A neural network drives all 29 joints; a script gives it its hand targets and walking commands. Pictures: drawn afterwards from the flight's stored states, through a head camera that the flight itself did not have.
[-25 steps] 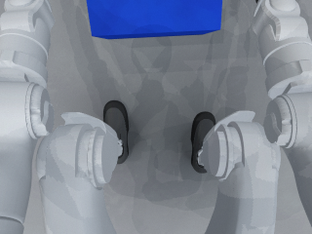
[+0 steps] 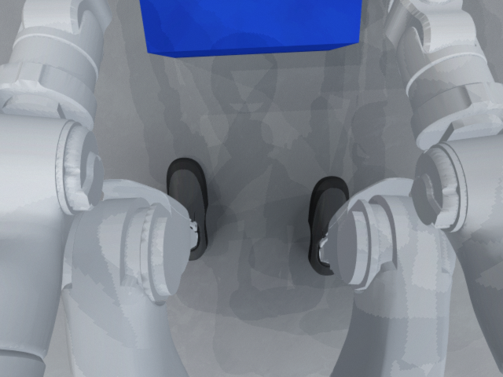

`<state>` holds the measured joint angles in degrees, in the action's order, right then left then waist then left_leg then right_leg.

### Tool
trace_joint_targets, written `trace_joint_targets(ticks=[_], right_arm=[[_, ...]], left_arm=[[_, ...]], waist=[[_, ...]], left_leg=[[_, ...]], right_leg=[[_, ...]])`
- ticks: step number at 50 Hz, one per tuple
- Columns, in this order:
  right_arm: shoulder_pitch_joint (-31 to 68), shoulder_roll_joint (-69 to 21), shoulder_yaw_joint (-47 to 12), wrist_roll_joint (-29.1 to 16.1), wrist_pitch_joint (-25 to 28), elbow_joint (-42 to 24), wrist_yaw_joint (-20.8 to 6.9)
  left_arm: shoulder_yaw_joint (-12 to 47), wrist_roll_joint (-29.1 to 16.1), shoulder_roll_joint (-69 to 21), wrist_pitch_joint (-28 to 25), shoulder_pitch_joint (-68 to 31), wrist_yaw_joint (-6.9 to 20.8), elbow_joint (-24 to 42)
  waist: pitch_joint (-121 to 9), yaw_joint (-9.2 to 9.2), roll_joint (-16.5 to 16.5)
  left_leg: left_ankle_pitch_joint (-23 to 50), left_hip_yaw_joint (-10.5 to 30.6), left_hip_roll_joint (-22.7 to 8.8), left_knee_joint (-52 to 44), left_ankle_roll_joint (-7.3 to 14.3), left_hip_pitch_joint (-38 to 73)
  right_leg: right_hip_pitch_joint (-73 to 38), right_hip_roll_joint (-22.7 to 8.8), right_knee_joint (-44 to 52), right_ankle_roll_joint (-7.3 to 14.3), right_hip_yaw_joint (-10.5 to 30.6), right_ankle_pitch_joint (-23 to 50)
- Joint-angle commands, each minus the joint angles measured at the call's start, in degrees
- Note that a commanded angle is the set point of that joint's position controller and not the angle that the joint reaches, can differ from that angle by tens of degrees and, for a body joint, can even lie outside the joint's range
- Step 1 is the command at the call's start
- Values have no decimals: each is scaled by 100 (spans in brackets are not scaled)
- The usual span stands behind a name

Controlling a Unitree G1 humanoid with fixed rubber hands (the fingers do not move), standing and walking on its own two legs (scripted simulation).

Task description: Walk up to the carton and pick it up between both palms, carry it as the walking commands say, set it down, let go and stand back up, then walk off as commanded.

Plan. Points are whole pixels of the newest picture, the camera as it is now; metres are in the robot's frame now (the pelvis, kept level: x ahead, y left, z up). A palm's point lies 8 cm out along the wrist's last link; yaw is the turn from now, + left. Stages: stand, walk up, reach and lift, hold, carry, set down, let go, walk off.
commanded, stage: reach and lift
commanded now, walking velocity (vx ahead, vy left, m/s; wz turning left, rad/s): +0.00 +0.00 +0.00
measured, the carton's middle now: out of the picture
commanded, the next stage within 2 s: none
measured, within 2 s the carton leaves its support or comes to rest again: leaves its support in 0.88 s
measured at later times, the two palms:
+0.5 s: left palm out of the picture +0.54 +0.22 -0.20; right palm out of the picture +0.55 -0.13 -0.20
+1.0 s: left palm out of the picture +0.53 +0.22 -0.18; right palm out of the picture +0.54 -0.13 -0.18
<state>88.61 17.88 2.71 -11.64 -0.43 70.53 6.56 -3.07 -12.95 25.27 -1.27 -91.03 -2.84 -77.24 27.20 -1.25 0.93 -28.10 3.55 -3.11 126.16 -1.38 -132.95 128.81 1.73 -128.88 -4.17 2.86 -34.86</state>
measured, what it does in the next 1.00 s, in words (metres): stands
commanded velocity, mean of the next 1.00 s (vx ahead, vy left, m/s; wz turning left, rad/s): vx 0.00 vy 0.00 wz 0.00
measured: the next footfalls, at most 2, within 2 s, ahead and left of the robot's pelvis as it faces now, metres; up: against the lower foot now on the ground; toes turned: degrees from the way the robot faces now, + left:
none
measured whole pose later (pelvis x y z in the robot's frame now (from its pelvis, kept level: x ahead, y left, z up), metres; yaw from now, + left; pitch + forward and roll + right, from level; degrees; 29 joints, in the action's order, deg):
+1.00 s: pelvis +0.00 +0.00 +0.00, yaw -1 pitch +35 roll -1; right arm 84.6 16.8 4.8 -12.4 -7.1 64.7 8.3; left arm -0.4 -14.2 24.7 6.7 -87.2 -4.1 -70.7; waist 22.6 -2.0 2.0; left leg -27.0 3.9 -3.4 126.3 -1.3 -134.4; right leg 130.7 2.4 -128.9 -3.9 2.6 -33.3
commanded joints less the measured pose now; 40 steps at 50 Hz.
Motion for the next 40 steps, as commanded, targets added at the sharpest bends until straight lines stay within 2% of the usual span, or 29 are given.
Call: trace_joint_targets(ticks=[1,6,12,18,28,33,40], right_arm=[[1271,-71,-114,-28,123,-549,-100],[1630,-959,-247,21,85,-638,-310],[2166,-3181,-391,244,-161,-971,-971],[2023,-4023,-261,354,-339,-1256,-1378],[2012,-4443,-340,208,-377,-1514,-1508],[2169,-4553,-474,71,-361,-1627,-1478],[2700,-4804,-810,-245,-305,-2023,-1375]], left_arm=[[129,-42,-89,-112,-1173,105,512],[261,-14,-931,-80,-1496,313,541],[522,139,-3008,194,-2118,953,836],[422,298,-3979,487,-1850,1354,1147],[489,201,-4465,597,-1679,1537,1413],[614,85,-4585,586,-1826,1545,1574],[959,-237,-4806,515,-2359,1473,2036]], waist=[[-6245,-72,27],[-6165,-101,49],[-5976,-105,80],[-5800,-207,55],[-5979,-250,92],[-6225,-260,101],[-7204,-275,96]], left_leg=[[1744,-445,302,-665,-52,3477],[1656,-456,352,-671,-9,3385],[1543,-554,441,-604,47,3187],[1688,-622,512,-521,65,3082],[1999,-584,557,-483,117,3082],[2087,-592,572,-483,135,3151],[2357,-662,589,-467,135,3597]], right_leg=[[-2344,170,1069,90,-595,1805],[-2360,229,1084,129,-590,1755],[-2156,359,1051,210,-638,1671],[-1801,430,954,248,-697,1752],[-1632,467,875,279,-712,1975],[-1797,482,881,282,-715,2057],[-2354,512,908,261,-765,2339]])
